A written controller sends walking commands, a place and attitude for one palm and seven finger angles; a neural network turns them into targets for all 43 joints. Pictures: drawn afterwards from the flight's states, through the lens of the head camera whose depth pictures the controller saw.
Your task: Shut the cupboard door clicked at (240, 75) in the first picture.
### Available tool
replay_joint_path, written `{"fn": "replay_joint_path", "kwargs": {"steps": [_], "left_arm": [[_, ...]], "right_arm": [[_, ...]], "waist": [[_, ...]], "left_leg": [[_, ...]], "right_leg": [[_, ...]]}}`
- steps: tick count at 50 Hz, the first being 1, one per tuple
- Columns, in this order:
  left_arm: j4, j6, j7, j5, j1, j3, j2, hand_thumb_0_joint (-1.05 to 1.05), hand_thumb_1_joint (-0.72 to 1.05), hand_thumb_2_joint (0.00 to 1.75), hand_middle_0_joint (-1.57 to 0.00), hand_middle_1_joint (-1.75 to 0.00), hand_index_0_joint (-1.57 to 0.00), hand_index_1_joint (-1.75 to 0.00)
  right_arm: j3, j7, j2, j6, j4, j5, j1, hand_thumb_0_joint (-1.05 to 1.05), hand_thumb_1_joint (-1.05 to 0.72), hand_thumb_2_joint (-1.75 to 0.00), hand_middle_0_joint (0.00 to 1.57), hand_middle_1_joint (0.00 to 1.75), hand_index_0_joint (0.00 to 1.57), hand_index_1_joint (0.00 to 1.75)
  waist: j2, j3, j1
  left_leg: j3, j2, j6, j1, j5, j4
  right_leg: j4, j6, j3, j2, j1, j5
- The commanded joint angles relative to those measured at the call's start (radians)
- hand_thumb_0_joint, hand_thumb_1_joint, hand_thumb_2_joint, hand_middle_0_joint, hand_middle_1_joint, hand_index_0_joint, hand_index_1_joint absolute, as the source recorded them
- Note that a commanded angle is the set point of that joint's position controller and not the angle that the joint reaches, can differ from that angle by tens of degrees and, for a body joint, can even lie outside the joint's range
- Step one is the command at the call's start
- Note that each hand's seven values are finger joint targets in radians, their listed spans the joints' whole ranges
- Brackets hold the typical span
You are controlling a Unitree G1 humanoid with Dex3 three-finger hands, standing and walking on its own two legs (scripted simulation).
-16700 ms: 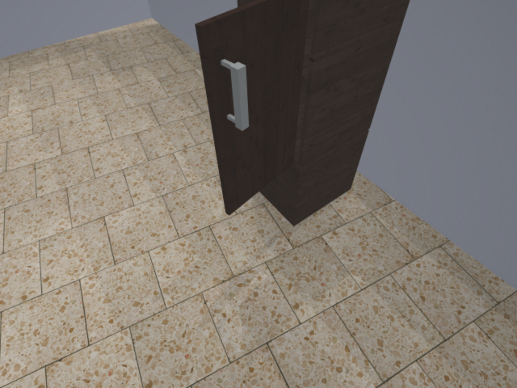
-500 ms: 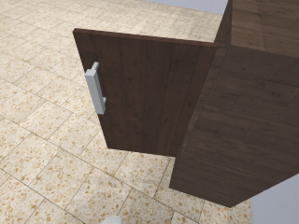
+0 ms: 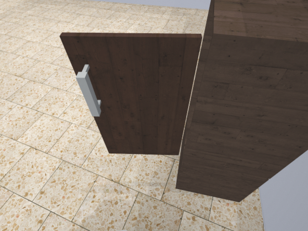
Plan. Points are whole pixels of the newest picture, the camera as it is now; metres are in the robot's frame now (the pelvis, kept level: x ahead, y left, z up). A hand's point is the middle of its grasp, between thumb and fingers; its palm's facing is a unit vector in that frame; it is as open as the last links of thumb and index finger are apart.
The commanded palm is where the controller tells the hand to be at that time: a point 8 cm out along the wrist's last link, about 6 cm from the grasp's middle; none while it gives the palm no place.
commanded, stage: come to a stop and stand still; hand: left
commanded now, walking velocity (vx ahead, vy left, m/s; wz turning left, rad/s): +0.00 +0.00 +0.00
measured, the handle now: (91, 91) +0.47 +0.20 +0.10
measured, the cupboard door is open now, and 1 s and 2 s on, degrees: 100 100 100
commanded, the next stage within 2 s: look again from close up in 0.32 s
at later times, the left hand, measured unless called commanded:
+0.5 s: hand out of the picture -0.04 +0.14 -0.17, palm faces +0.02 -0.99 -0.15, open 7.3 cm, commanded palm none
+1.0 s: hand out of the picture -0.05 +0.22 -0.17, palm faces +0.01 -0.98 -0.18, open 7.4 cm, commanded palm none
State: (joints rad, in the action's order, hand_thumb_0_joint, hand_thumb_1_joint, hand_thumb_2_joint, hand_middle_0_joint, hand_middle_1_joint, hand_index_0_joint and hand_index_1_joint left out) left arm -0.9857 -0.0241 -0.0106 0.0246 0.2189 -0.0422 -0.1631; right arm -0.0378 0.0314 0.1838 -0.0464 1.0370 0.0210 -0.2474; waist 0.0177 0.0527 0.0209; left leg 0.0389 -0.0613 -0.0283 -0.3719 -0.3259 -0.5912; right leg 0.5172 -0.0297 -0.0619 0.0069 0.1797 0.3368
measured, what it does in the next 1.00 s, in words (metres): steps on the spot: left foot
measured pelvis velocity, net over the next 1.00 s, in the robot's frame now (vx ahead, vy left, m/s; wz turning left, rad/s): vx -0.03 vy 0.04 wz -0.02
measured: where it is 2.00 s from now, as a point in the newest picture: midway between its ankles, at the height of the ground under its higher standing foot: outside the picture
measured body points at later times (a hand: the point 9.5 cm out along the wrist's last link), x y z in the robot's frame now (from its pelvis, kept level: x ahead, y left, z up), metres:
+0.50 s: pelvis -0.01 +0.00 +0.00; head +0.01 -0.01 +0.45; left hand -0.04 +0.19 -0.16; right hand +0.00 -0.24 -0.16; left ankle +0.00 +0.10 -0.73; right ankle -0.04 -0.09 -0.73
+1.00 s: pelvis -0.03 +0.04 +0.01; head -0.03 +0.05 +0.45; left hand -0.05 +0.27 -0.16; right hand -0.04 -0.18 -0.15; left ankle +0.00 +0.10 -0.73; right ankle -0.04 -0.09 -0.73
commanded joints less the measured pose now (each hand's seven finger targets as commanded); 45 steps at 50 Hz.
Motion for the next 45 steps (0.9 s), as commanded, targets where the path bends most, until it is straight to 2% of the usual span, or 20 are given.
{"fn": "replay_joint_path", "kwargs": {"steps": [1, 2, 3, 7, 9, 11, 12, 14, 18, 19, 20, 21, 22, 24, 26, 29, 31, 34, 38, 45], "left_arm": [[0.022, 0.032, -0.021, -0.001, 0.051, -0.008, -0.113, 0.00, 0.90, 0.90, -0.20, -0.30, -0.20, -0.30], [0.016, 0.035, -0.019, -0.005, 0.045, -0.002, -0.105, 0.00, 0.90, 0.90, -0.20, -0.30, -0.20, -0.30], [0.012, 0.039, -0.019, -0.007, 0.055, 0.001, -0.103, 0.00, 0.90, 0.90, -0.20, -0.30, -0.20, -0.30], [-0.020, 0.044, -0.023, -0.008, 0.093, 0.004, -0.106, 0.00, 0.90, 0.90, -0.20, -0.30, -0.20, -0.30], [-0.039, 0.045, -0.023, -0.017, 0.089, 0.009, -0.097, 0.00, 0.90, 0.90, -0.20, -0.30, -0.20, -0.30], [-0.053, 0.044, -0.022, -0.023, 0.119, 0.017, -0.057, 0.00, 0.90, 0.90, -0.20, -0.30, -0.20, -0.30], [-0.059, 0.041, -0.025, -0.021, 0.123, 0.017, -0.054, 0.00, 0.90, 0.90, -0.20, -0.30, -0.20, -0.30], [-0.086, 0.035, -0.023, -0.022, 0.109, 0.021, -0.066, 0.00, 0.90, 0.90, -0.20, -0.30, -0.20, -0.30], [-0.117, 0.038, -0.022, -0.021, 0.135, 0.031, -0.053, 0.00, 0.90, 0.90, -0.20, -0.30, -0.20, -0.30], [-0.146, 0.071, -0.070, 0.001, 0.242, 0.027, -0.089, 0.00, 0.90, 0.90, -0.20, -0.30, -0.20, -0.30], [-0.126, 0.086, -0.071, 0.002, 0.229, 0.017, -0.138, 0.00, 0.90, 0.90, -0.20, -0.30, -0.20, -0.30], [-0.106, 0.090, -0.062, -0.008, 0.219, 0.020, -0.131, 0.00, 0.90, 0.90, -0.20, -0.30, -0.20, -0.30], [-0.102, 0.090, -0.060, -0.010, 0.204, 0.030, -0.106, 0.00, 0.90, 0.90, -0.20, -0.30, -0.20, -0.30], [-0.080, 0.083, -0.053, -0.013, 0.177, 0.034, -0.084, 0.00, 0.90, 0.90, -0.20, -0.30, -0.20, -0.30], [-0.065, 0.070, -0.048, -0.013, 0.151, 0.039, -0.062, 0.00, 0.90, 0.90, -0.20, -0.30, -0.20, -0.30], [-0.061, 0.055, -0.039, -0.008, 0.156, 0.043, -0.063, 0.00, 0.90, 0.90, -0.20, -0.30, -0.20, -0.30], [-0.062, 0.051, -0.037, -0.004, 0.172, 0.041, -0.067, 0.00, 0.90, 0.90, -0.20, -0.30, -0.20, -0.30], [-0.052, 0.044, -0.032, -0.004, 0.180, 0.040, -0.070, 0.00, 0.90, 0.90, -0.20, -0.30, -0.20, -0.30], [-0.040, 0.037, -0.029, -0.004, 0.195, 0.038, -0.069, 0.00, 0.90, 0.90, -0.20, -0.30, -0.20, -0.30], [-0.040, 0.037, -0.025, -0.004, 0.207, 0.040, -0.072, 0.00, 0.90, 0.90, -0.20, -0.30, -0.20, -0.30]], "right_arm": [[-0.006, -0.011, 0.034, 0.012, -0.052, 0.003, 0.036, 0.00, -0.90, -0.90, 0.20, 0.30, 0.20, 0.30], [-0.004, -0.011, 0.024, 0.013, -0.029, 0.000, 0.008, 0.00, -0.90, -0.90, 0.20, 0.30, 0.20, 0.30], [-0.001, -0.012, 0.014, 0.014, -0.016, -0.003, -0.015, 0.00, -0.90, -0.90, 0.20, 0.30, 0.20, 0.30], [0.011, -0.005, -0.008, 0.026, 0.015, -0.008, -0.035, 0.00, -0.90, -0.90, 0.20, 0.30, 0.20, 0.30], [0.017, 0.002, -0.008, 0.039, 0.045, -0.010, -0.078, 0.00, -0.90, -0.90, 0.20, 0.30, 0.20, 0.30], [0.016, 0.012, 0.034, 0.058, 0.067, -0.007, -0.094, 0.00, -0.90, -0.90, 0.20, 0.30, 0.20, 0.30], [0.018, 0.015, 0.042, 0.055, 0.070, -0.006, -0.083, 0.00, -0.90, -0.90, 0.20, 0.30, 0.20, 0.30], [0.026, 0.016, 0.018, 0.055, 0.083, -0.009, -0.055, 0.00, -0.90, -0.90, 0.20, 0.30, 0.20, 0.30], [0.032, 0.018, 0.012, 0.055, 0.091, -0.012, -0.059, 0.00, -0.90, -0.90, 0.20, 0.30, 0.20, 0.30], [0.019, 0.007, 0.068, 0.076, 0.023, -0.021, 0.035, 0.00, -0.90, -0.90, 0.20, 0.30, 0.20, 0.30], [0.030, 0.003, 0.023, 0.069, -0.021, -0.016, -0.004, 0.00, -0.90, -0.90, 0.20, 0.30, 0.20, 0.30], [0.029, 0.003, -0.006, 0.069, -0.009, -0.013, -0.068, 0.00, -0.90, -0.90, 0.20, 0.30, 0.20, 0.30], [0.024, 0.004, 0.003, 0.071, -0.001, -0.012, -0.101, 0.00, -0.90, -0.90, 0.20, 0.30, 0.20, 0.30], [0.020, 0.001, 0.021, 0.067, -0.007, -0.015, -0.103, 0.00, -0.90, -0.90, 0.20, 0.30, 0.20, 0.30], [0.022, 0.000, 0.032, 0.066, -0.010, -0.011, -0.089, 0.00, -0.90, -0.90, 0.20, 0.30, 0.20, 0.30], [0.026, -0.007, 0.042, 0.058, -0.022, -0.006, -0.057, 0.00, -0.90, -0.90, 0.20, 0.30, 0.20, 0.30], [0.025, -0.011, 0.049, 0.056, -0.027, -0.003, -0.070, 0.00, -0.90, -0.90, 0.20, 0.30, 0.20, 0.30], [0.021, -0.012, 0.073, 0.056, -0.036, 0.001, -0.087, 0.00, -0.90, -0.90, 0.20, 0.30, 0.20, 0.30], [0.020, -0.010, 0.091, 0.061, -0.042, 0.001, -0.085, 0.00, -0.90, -0.90, 0.20, 0.30, 0.20, 0.30], [0.021, -0.010, 0.092, 0.069, -0.030, -0.005, -0.094, 0.00, -0.90, -0.90, 0.20, 0.30, 0.20, 0.30]], "waist": [[-0.214, 0.037, -0.025], [-0.167, 0.034, -0.015], [-0.156, 0.029, -0.013], [-0.115, 0.016, -0.025], [-0.087, -0.011, -0.009], [0.032, -0.034, -0.030], [0.026, -0.028, -0.035], [0.107, 0.003, -0.034], [0.020, 0.028, -0.031], [0.018, 0.023, -0.066], [-0.030, 0.000, -0.016], [-0.059, -0.095, -0.003], [-0.096, -0.167, 0.014], [-0.164, -0.185, 0.013], [-0.087, -0.064, 0.007], [0.027, 0.115, -0.008], [0.039, 0.145, -0.011], [-0.019, 0.118, -0.013], [0.018, 0.066, -0.028], [0.001, 0.036, -0.038]], "left_leg": [[-0.022, 0.003, 0.008, -0.047, -0.110, -0.188], [-0.008, 0.008, 0.001, -0.038, -0.086, -0.208], [0.004, 0.011, -0.003, -0.023, -0.076, -0.203], [0.022, 0.007, -0.014, 0.069, -0.025, -0.011], [0.008, 0.001, -0.008, 0.199, 0.143, 0.176], [-0.056, -0.086, 0.025, 0.267, 0.418, 0.185], [-0.049, -0.102, 0.029, 0.252, 0.414, 0.169], [-0.058, -0.086, 0.033, 0.212, 0.355, 0.211], [-0.055, -0.072, 0.031, 0.219, 0.251, 0.248], [0.003, -0.046, 0.021, 0.162, 0.292, -0.037], [0.019, 0.005, 0.016, 0.090, 0.116, -0.030], [0.013, 0.024, 0.040, 0.095, -0.003, -0.001], [0.007, 0.026, 0.042, 0.124, 0.024, 0.028], [-0.016, 0.011, 0.042, 0.179, 0.108, 0.081], [-0.039, -0.021, 0.047, 0.192, 0.168, 0.114], [-0.092, -0.025, 0.058, 0.108, 0.047, 0.190], [-0.109, -0.022, 0.065, 0.064, -0.026, 0.229], [-0.136, -0.027, 0.074, 0.045, -0.105, 0.265], [-0.176, -0.048, 0.087, 0.019, -0.172, 0.327], [-0.193, -0.059, 0.094, 0.023, -0.147, 0.360]], "right_leg": [[-0.281, -0.123, 0.222, -0.246, 0.068, -0.217], [-0.252, -0.122, 0.181, -0.224, 0.045, -0.317], [-0.234, -0.123, 0.160, -0.212, 0.035, -0.374], [-0.182, -0.127, 0.156, -0.205, -0.005, -0.468], [-0.131, -0.083, 0.141, -0.173, 0.005, -0.462], [-0.113, -0.023, 0.115, -0.113, 0.013, -0.384], [-0.141, -0.010, 0.116, -0.108, 0.004, -0.329], [-0.157, 0.000, 0.106, -0.112, -0.024, -0.282], [-0.198, -0.002, 0.118, -0.114, -0.015, -0.253], [-0.184, 0.063, 0.203, -0.183, 0.019, -0.816], [-0.125, 0.043, 0.207, -0.238, -0.109, -1.186], [-0.065, 0.019, 0.201, -0.253, -0.183, -1.275], [-0.033, -0.026, 0.153, -0.226, -0.202, -1.210], [-0.049, -0.042, 0.135, -0.180, -0.158, -0.861], [-0.104, -0.037, 0.134, -0.139, -0.007, -0.441], [-0.178, -0.037, 0.156, -0.101, 0.140, 0.016], [-0.184, -0.034, 0.148, -0.088, 0.145, 0.074], [-0.166, -0.025, 0.139, -0.077, 0.140, 0.118], [-0.116, -0.016, 0.103, -0.069, 0.079, 0.054], [-0.101, -0.012, 0.086, -0.075, 0.037, -0.028]]}}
